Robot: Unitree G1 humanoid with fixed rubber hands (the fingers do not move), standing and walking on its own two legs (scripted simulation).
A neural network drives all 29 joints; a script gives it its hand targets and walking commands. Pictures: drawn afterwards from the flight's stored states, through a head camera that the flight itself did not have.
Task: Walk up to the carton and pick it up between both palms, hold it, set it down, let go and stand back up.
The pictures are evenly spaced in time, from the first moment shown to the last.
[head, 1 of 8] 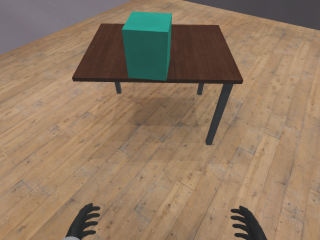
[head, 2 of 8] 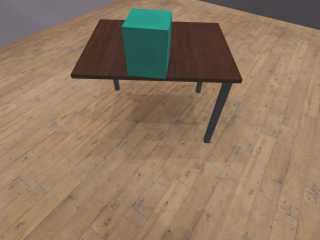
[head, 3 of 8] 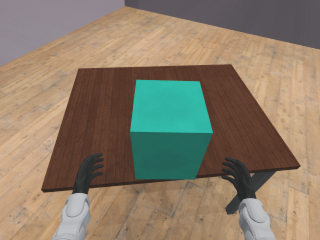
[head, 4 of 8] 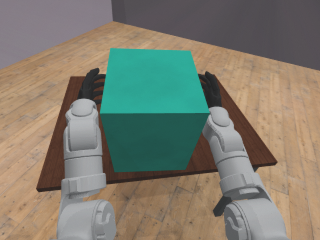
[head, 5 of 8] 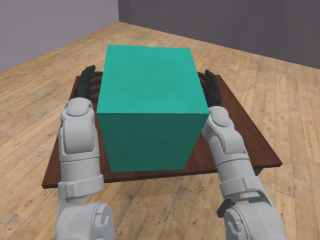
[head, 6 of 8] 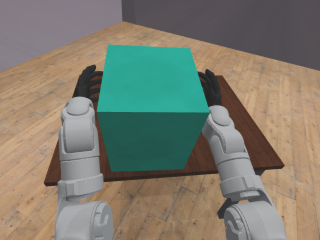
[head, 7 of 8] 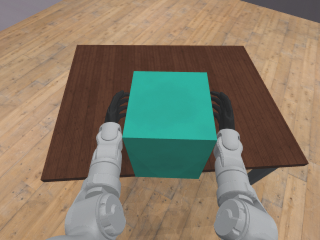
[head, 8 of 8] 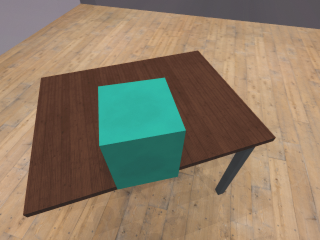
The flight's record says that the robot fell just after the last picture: no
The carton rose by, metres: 0.17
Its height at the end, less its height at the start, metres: +0.00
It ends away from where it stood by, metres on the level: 0.03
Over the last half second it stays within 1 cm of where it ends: yes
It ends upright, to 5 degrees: yes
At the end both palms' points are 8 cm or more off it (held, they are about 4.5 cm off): yes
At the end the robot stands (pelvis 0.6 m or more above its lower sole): yes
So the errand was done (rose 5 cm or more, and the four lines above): yes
